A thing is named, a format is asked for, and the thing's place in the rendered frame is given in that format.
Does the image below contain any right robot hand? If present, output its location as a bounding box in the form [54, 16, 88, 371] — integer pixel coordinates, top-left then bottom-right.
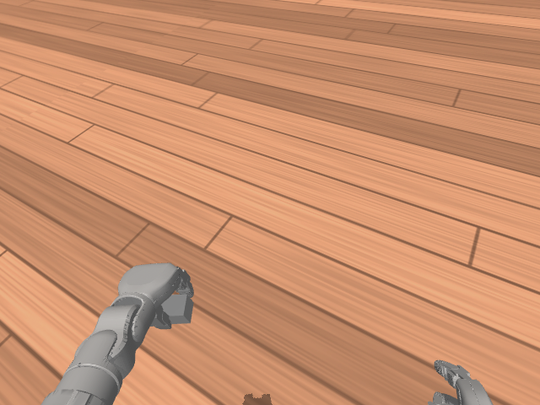
[428, 360, 493, 405]

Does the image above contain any small box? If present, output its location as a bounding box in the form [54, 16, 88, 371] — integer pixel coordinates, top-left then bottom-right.
[161, 294, 194, 324]

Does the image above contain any left robot hand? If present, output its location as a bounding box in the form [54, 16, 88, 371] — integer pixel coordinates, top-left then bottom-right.
[118, 263, 194, 329]

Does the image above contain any left robot arm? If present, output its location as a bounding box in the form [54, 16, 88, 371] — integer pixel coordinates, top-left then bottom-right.
[41, 292, 156, 405]

